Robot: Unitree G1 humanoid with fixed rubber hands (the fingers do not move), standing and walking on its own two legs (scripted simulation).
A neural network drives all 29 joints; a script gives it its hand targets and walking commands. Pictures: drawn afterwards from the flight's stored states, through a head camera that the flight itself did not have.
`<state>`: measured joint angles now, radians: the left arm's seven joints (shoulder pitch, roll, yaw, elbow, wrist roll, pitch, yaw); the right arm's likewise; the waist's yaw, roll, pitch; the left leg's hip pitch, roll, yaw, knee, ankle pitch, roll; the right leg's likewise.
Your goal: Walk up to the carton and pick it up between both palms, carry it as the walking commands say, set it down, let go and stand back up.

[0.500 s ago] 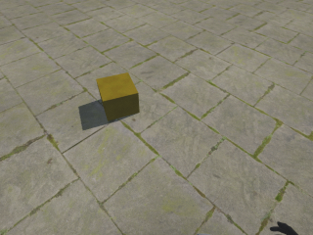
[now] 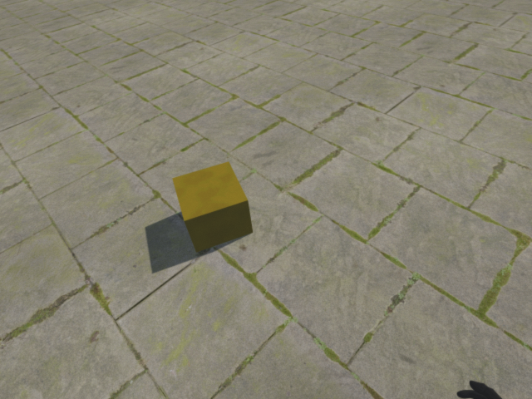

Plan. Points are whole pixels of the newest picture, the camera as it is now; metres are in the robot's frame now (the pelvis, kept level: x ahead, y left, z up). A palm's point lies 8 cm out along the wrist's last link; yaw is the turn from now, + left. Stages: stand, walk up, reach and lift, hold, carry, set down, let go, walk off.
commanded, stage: walk up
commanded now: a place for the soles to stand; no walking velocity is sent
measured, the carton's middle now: (212, 205) +1.10 +0.30 -0.65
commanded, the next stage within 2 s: none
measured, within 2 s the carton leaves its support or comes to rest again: neither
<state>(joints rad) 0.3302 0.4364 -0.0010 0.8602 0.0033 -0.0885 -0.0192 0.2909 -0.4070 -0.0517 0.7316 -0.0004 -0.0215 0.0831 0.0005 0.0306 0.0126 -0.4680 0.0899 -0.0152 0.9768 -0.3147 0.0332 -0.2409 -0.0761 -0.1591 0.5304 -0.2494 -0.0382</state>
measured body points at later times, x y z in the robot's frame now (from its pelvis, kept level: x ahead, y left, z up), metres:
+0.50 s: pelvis +0.17 +0.09 +0.00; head +0.18 +0.11 +0.45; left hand +0.25 +0.40 -0.11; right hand +0.22 -0.24 -0.08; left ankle +0.17 +0.18 -0.74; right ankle +0.24 -0.06 -0.68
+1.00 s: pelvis +0.32 +0.10 -0.01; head +0.31 +0.10 +0.44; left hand +0.39 +0.43 -0.10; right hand +0.41 -0.21 -0.11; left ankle +0.42 +0.26 -0.71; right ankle +0.31 -0.03 -0.73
